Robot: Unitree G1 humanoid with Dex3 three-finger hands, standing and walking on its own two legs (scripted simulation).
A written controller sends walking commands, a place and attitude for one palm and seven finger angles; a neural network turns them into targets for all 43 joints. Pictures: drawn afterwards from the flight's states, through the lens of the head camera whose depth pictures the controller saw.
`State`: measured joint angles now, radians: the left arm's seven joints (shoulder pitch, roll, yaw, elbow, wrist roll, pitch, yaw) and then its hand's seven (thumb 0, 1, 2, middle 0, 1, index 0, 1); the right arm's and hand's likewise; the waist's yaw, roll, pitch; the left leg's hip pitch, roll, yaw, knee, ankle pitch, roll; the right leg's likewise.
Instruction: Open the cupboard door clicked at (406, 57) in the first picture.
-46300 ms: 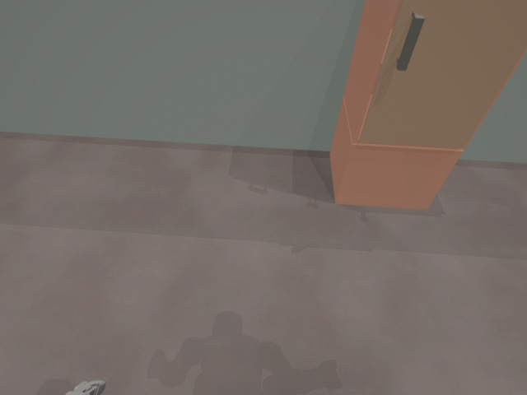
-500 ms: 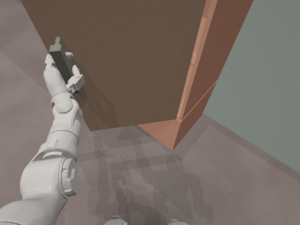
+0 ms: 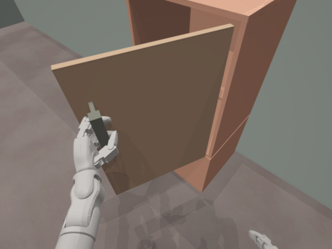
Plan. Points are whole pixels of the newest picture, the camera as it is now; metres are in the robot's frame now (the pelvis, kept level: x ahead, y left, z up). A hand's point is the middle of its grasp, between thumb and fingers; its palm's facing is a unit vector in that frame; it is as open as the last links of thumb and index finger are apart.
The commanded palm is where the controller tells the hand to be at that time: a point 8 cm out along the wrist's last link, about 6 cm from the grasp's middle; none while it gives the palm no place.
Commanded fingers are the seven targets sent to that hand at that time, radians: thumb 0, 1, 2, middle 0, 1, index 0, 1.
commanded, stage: pull the door open along its arc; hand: left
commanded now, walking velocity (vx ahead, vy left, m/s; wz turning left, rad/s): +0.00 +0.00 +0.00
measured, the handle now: (101, 131) +0.38 +0.18 +0.09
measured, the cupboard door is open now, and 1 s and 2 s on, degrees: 67 79 81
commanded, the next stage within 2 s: open thumb and fingers to let go in 0.18 s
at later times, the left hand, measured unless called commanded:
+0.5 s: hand (132, 167) +0.28 +0.08 +0.09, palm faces +0.39 -0.92 -0.01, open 6.9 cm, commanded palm +0.23 +0.13 +0.09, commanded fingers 0.00 0.06 0.54 -0.34 -1.26 -0.34 -1.26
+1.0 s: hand (131, 166) +0.28 +0.09 +0.09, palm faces +0.36 -0.93 +0.02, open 14.4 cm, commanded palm +0.24 +0.13 +0.09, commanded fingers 0.00 -0.50 0.30 -0.17 -0.45 -0.17 -0.45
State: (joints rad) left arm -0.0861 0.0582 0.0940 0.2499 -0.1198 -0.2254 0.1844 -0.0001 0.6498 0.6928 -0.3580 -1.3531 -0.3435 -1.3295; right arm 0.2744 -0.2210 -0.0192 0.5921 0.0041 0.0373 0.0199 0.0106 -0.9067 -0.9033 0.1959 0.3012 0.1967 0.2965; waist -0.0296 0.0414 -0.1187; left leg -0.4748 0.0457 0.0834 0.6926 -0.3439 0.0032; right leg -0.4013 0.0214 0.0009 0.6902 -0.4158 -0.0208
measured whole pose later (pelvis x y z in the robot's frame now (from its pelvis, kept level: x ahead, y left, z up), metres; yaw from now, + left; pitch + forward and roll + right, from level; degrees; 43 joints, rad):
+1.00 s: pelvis -0.03 -0.02 +0.00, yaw +4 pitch +2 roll +1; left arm -0.02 -0.05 -0.12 0.15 -0.01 -0.14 0.43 -0.01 -0.47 0.31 -0.30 -0.94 -0.29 -0.92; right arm 0.19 -0.21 0.00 0.62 -0.04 0.05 -0.03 0.01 -0.91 -0.90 0.20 0.30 0.20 0.30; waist 0.00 0.04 -0.06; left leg -0.42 0.03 0.01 0.68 -0.29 -0.02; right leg -0.33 0.01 -0.07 0.71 -0.41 -0.05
